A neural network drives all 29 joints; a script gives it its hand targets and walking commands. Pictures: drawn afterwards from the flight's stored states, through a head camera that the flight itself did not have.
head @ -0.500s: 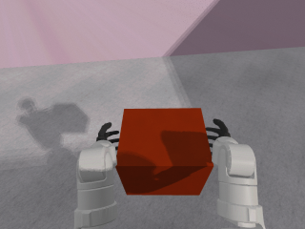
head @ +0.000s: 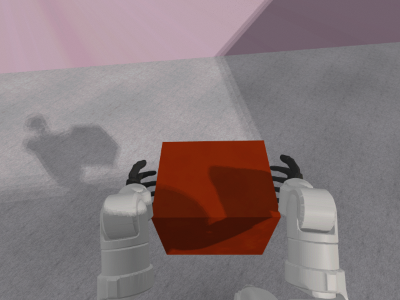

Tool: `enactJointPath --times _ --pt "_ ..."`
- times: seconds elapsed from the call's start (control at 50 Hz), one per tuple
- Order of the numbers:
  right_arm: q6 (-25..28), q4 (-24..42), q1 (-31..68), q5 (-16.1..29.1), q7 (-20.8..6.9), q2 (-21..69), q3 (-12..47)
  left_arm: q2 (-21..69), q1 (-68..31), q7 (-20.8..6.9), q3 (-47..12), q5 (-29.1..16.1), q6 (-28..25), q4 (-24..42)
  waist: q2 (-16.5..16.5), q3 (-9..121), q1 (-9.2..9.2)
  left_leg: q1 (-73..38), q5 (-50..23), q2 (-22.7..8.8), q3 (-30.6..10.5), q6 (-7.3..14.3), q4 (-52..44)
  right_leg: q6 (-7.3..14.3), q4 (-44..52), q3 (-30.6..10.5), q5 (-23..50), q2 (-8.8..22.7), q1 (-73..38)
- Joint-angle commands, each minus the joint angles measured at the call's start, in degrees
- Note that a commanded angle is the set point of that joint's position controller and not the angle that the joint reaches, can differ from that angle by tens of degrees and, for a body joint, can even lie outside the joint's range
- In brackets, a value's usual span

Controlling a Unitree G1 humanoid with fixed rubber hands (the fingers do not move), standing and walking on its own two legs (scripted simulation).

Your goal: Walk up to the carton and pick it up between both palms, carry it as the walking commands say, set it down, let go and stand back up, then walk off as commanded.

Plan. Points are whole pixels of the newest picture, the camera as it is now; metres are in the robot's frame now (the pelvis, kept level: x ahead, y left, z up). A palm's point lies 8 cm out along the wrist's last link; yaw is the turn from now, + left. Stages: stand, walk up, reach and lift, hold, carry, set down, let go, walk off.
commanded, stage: carry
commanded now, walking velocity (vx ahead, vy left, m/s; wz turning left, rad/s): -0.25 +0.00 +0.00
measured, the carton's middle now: (213, 199) +0.33 +0.00 +0.01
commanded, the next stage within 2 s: none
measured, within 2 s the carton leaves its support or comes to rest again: neither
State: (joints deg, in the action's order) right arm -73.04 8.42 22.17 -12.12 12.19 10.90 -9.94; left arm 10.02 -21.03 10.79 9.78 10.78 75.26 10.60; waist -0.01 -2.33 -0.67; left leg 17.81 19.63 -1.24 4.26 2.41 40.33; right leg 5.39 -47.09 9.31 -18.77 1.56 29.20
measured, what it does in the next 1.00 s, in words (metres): walks backwards: right foot, then left foot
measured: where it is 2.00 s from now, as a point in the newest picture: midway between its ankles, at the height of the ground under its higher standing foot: outside the picture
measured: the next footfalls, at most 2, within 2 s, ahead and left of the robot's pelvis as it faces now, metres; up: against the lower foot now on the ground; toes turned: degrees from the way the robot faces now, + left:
right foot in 0.18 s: +0.03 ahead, -0.14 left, +0.00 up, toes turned -8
left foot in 0.48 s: -0.04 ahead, +0.09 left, +0.00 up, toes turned +5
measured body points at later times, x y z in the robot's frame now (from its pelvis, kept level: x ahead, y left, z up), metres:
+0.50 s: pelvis -0.10 -0.02 -0.01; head -0.07 -0.01 +0.44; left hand +0.21 +0.12 +0.07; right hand +0.21 -0.18 +0.08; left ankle -0.08 +0.09 -0.72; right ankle -0.01 -0.13 -0.72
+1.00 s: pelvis -0.19 +0.00 +0.01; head -0.17 -0.02 +0.45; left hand +0.09 +0.18 +0.10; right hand +0.14 -0.11 +0.08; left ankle -0.20 +0.13 -0.67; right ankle -0.13 -0.13 -0.72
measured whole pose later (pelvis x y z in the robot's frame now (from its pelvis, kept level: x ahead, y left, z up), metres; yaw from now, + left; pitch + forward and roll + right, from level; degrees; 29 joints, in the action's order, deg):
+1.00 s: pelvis -0.19 +0.00 +0.01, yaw +8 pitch +0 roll +2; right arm -73.0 13.4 22.0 -12.1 12.0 10.8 -9.8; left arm 10.7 -21.5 9.8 9.5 10.8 73.7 13.4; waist -1.5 -1.9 -0.5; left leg 29.4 24.1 -2.4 4.7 0.4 58.6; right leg -0.6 -37.3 11.4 -15.0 11.1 21.8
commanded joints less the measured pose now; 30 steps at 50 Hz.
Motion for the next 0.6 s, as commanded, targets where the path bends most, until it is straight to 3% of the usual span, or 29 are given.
enactJointPath --times 0.0,0.02,0.04,0.06,0.08,0.1,0.12,0.14,0.16,0.18,0.2,0.22,0.24,0.26,0.28,0.3,0.34,0.36,0.38,0.4,0.42,0.44,0.46,0.48,0.5,0.52,0.54,0.56,0.58 --pt "0.11 6.37 38.37 32.19 -22.38 58.55 40.64 58.99 -39.66 -21.42 -40.33 -32.01 -1.71 5.54 -8.04 19.62 0.80 2.72 -26.52 -17.89 -13.83 9.17 -15.64 -4.35 -21.85 -10.48 -8.65 0.87 0.32" --pt "-0.29 3.37 35.37 31.42 -22.41 57.78 39.88 57.99 -37.98 -21.34 -40.00 -31.37 -1.55 3.53 -7.64 20.76 0.86 -0.63 -30.03 -16.96 -12.81 8.61 -14.55 -4.62 -18.91 -8.86 -9.77 0.23 1.42" --pt "-0.13 4.47 36.17 30.88 -22.27 57.41 39.75 58.38 -38.57 -21.20 -40.00 -31.29 -1.45 3.22 -10.27 21.72 1.00 -6.61 -39.47 -15.87 -12.33 7.54 -12.21 -4.61 -11.10 -7.37 -10.75 -1.02 3.05" --pt "-0.31 4.19 35.93 30.77 -21.95 57.39 39.23 57.41 -36.00 -20.96 -39.38 -30.93 -1.09 2.31 -12.16 23.12 1.18 -9.65 -47.32 -15.53 -10.77 6.61 -9.74 -4.09 -3.83 -7.72 -11.87 -0.22 0.82" --pt "-0.08 5.12 37.39 31.20 -21.72 58.52 39.60 58.30 -39.01 -20.89 -40.03 -31.93 -1.18 3.72 -12.09 26.44 0.71 -12.36 -47.13 -15.27 -11.80 5.89 -9.12 -4.03 3.19 -6.42 -11.81 -2.08 -2.47" --pt "0.12 5.62 36.21 31.21 -22.04 57.19 40.07 56.88 -35.65 -20.85 -39.40 -30.71 -1.63 2.85 -12.21 26.66 0.69 -11.81 -43.79 -15.42 -11.35 5.41 -9.61 -4.67 7.68 -4.57 -8.64 -2.61 -3.89" --pt "0.40 5.27 35.45 30.96 -21.97 57.41 39.80 57.13 -38.77 -20.70 -41.05 -31.87 -2.05 6.66 -12.82 27.30 0.92 -10.78 -39.90 -15.03 -10.02 4.48 -8.55 -4.58 15.05 -3.83 -2.16 -1.87 -7.72" --pt "0.55 3.90 34.19 31.10 -22.04 58.43 39.48 57.71 -40.10 -20.63 -41.10 -32.03 -2.39 7.15 -12.55 28.22 0.95 -6.79 -35.78 -13.60 -8.21 2.24 -5.68 -4.31 18.60 -5.71 6.11 1.01 -12.58" --pt "1.09 6.56 34.14 31.10 -22.12 57.18 40.00 56.97 -38.13 -20.64 -40.66 -31.60 -2.75 8.17 -4.69 29.18 0.58 -1.44 -23.90 -10.44 -5.16 -0.76 -0.46 -2.90 19.52 -13.24 21.09 7.50 -17.95" --pt "1.52 6.92 35.10 31.34 -21.81 58.30 39.48 56.78 -36.54 -20.98 -39.61 -31.12 -2.63 6.85 5.17 31.26 0.92 7.93 -4.40 -6.53 -3.41 -2.86 6.66 0.84 20.58 -25.24 41.03 18.10 -24.94" --pt "1.02 9.04 35.24 32.22 -21.71 59.14 41.25 56.56 -34.69 -21.15 -39.63 -30.61 -3.10 8.03 17.23 29.02 1.48 13.20 17.71 0.06 0.55 -3.36 15.63 6.12 24.17 -29.94 41.20 24.26 -23.19" --pt "1.21 7.14 34.31 32.07 -21.54 59.19 41.58 55.64 -36.44 -21.44 -40.77 -30.66 -3.20 7.99 12.83 25.81 1.91 13.55 19.73 0.59 -5.00 -3.11 22.10 7.87 26.35 -29.49 37.11 24.52 -19.75" --pt "1.24 6.73 34.79 32.89 -21.80 59.39 41.96 56.36 -37.38 -21.57 -40.47 -30.69 -3.17 7.74 8.72 24.78 1.56 13.90 15.38 -1.22 -5.72 -3.52 24.23 7.46 25.28 -24.55 33.52 21.66 -19.53" --pt "1.30 7.18 34.09 33.42 -21.93 59.57 42.30 56.56 -38.32 -21.45 -41.14 -30.94 -3.38 9.53 7.45 24.73 1.36 14.62 13.12 -1.39 -4.67 -4.25 24.32 6.15 24.23 -22.02 33.04 19.39 -18.87" --pt "1.68 10.26 36.46 33.82 -22.04 58.89 43.01 56.00 -37.22 -21.53 -40.47 -30.31 -3.31 9.45 5.95 24.02 1.42 14.69 11.59 -1.50 -3.78 -4.08 23.64 5.52 23.32 -20.99 34.30 19.05 -18.87" --pt "1.34 9.51 36.71 33.37 -21.92 59.54 42.39 56.77 -39.15 -21.40 -40.87 -30.87 -3.08 9.81 8.56 25.19 0.93 13.79 10.86 -1.71 -3.07 -4.33 19.03 4.40 22.18 -19.10 35.79 17.03 -20.79" --pt "0.62 9.58 35.13 33.27 -21.27 58.19 42.49 54.55 -36.95 -21.33 -39.59 -30.51 -2.85 10.26 13.38 29.62 1.24 10.97 10.60 0.05 -0.56 -4.74 11.59 4.23 20.01 -19.07 42.03 17.14 -25.29" --pt "0.49 8.75 34.57 33.09 -21.26 58.05 42.22 54.77 -35.71 -21.10 -40.13 -30.02 -2.53 8.73 10.78 28.30 1.24 8.09 8.46 0.36 0.11 -4.55 8.44 3.96 19.47 -17.87 44.24 16.56 -22.72" --pt "0.20 8.24 33.91 33.06 -21.41 57.91 41.79 55.03 -34.69 -21.02 -39.95 -30.09 -2.40 7.37 13.47 28.70 1.13 6.13 6.36 0.25 0.42 -4.26 3.48 3.48 18.42 -17.05 44.29 16.29 -22.02" --pt "0.31 8.97 34.09 33.32 -21.50 57.92 42.35 54.87 -35.61 -20.82 -40.79 -29.99 -2.71 9.89 12.83 29.17 0.79 3.46 2.20 0.26 0.51 -3.81 -2.53 3.40 17.35 -16.49 42.03 15.72 -22.24" --pt "0.29 9.15 34.21 34.25 -21.95 58.41 42.40 54.29 -34.75 -20.54 -40.56 -29.77 -2.52 9.79 12.00 30.45 0.72 0.04 -3.66 -0.29 0.36 -3.48 -9.27 1.94 16.40 -15.69 36.45 14.89 -21.38" --pt "0.34 8.83 33.34 33.85 -22.51 58.29 41.84 54.38 -35.91 -20.08 -41.04 -29.45 -2.52 11.49 3.94 31.08 0.76 -6.18 -9.40 -3.92 -3.29 -2.28 -13.12 -0.49 15.19 -13.63 28.52 13.31 -16.44" --pt "0.55 8.85 33.59 33.97 -22.83 56.59 41.11 54.69 -32.53 -20.01 -41.39 -28.90 -2.34 9.12 -5.19 31.72 1.12 -10.26 -16.61 -13.00 -15.59 1.44 -16.74 -3.87 9.39 -10.41 14.41 8.78 -8.58" --pt "0.40 6.99 33.97 33.63 -23.02 57.09 40.40 54.58 -35.53 -19.80 -40.32 -28.64 -2.68 10.36 -18.19 29.93 0.94 -13.86 -30.56 -23.52 -24.52 6.07 -19.02 -5.82 1.03 -4.86 -6.80 3.89 -0.28" --pt "1.23 6.64 33.40 32.33 -23.23 57.13 39.95 55.79 -38.51 -19.90 -42.02 -30.31 -2.71 10.41 -19.21 26.31 -0.36 -4.13 -26.49 -22.07 -19.84 10.03 -19.89 -4.63 -9.74 -5.97 -17.12 0.88 -4.28" --pt "1.34 8.80 34.50 32.47 -23.25 57.91 40.62 57.02 -40.05 -20.18 -42.85 -30.98 -3.19 12.40 -14.71 25.77 -0.18 -2.65 -24.50 -19.08 -16.54 10.22 -18.72 -4.27 -13.10 -8.28 -14.38 1.36 -4.27" --pt "1.35 8.28 34.80 32.53 -22.98 57.94 40.38 57.87 -36.42 -20.76 -41.74 -31.01 -2.87 8.31 -10.53 23.33 0.14 2.44 -19.88 -17.03 -15.08 9.68 -19.05 -3.88 -16.73 -7.15 -11.98 0.92 -5.17" --pt "1.24 8.76 35.13 32.18 -23.12 57.47 40.94 58.31 -37.04 -20.73 -42.28 -31.12 -3.28 9.05 -9.65 22.62 0.41 0.78 -20.09 -15.23 -13.57 8.75 -18.28 -4.61 -14.78 -5.91 -11.69 0.40 -2.81" --pt "0.55 6.11 32.45 31.89 -22.96 58.65 40.80 58.10 -38.17 -20.66 -42.59 -31.63 -2.90 10.90 -11.42 23.05 0.89 0.35 -22.94 -14.02 -12.64 7.18 -15.94 -4.18 -8.90 -6.17 -10.59 0.86 -3.73"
